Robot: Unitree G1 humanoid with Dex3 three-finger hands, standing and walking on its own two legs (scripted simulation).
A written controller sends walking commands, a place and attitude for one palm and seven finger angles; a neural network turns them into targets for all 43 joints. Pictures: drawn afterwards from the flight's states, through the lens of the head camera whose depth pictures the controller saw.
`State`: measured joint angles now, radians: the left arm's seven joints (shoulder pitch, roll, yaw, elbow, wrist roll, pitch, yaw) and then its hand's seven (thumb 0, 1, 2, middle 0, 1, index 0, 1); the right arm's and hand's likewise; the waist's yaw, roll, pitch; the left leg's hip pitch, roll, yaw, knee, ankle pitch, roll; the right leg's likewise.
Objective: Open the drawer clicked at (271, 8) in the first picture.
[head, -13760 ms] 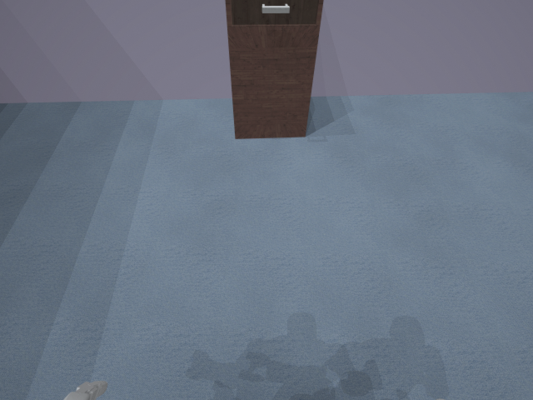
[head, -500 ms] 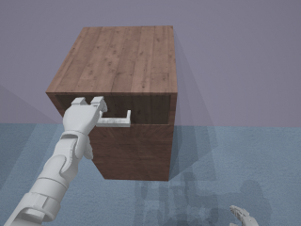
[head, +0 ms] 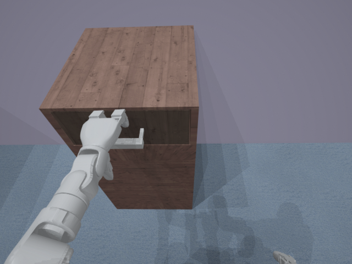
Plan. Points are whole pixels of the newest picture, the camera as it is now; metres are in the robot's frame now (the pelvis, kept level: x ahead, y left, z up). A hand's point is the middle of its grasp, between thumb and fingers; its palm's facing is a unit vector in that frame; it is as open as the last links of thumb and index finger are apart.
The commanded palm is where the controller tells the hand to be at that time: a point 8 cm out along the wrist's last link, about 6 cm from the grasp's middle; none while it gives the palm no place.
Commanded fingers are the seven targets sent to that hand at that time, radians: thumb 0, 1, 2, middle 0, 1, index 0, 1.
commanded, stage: move the hooked fingers above the handle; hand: left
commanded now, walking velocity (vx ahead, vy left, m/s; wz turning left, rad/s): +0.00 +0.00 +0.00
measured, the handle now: (123, 137) +0.45 +0.18 -0.02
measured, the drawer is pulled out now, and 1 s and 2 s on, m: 0.00 0.00 0.00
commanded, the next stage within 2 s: lower the fingers behind the handle in 0.88 s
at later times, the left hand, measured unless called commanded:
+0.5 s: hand (115, 140) +0.41 +0.18 +0.02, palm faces -0.04 -0.06 -1.00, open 13.7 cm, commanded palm +0.39 +0.19 +0.09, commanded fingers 0.00 -0.50 0.30 -0.30 -1.20 -0.30 -1.20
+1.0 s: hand (115, 140) +0.41 +0.18 +0.02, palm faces -0.02 -0.05 -1.00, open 13.7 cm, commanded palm +0.39 +0.18 +0.09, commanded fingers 0.00 -0.50 0.30 -0.30 -1.20 -0.30 -1.20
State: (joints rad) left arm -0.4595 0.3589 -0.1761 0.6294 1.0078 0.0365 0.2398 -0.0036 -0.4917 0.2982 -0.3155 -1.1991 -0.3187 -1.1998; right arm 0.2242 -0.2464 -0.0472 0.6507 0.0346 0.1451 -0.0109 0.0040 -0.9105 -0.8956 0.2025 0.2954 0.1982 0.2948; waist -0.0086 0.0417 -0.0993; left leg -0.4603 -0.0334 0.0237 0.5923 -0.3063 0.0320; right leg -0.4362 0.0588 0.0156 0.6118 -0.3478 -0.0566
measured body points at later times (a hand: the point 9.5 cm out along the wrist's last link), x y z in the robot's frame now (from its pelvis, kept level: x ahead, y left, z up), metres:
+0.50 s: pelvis -0.01 +0.00 +0.00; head +0.04 -0.02 +0.44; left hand +0.41 +0.18 +0.08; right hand +0.08 -0.25 -0.14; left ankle -0.01 +0.10 -0.73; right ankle -0.03 -0.08 -0.73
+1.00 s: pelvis -0.02 +0.01 -0.01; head +0.03 -0.01 +0.44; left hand +0.41 +0.18 +0.08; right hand +0.06 -0.25 -0.14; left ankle -0.01 +0.10 -0.73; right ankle -0.03 -0.08 -0.73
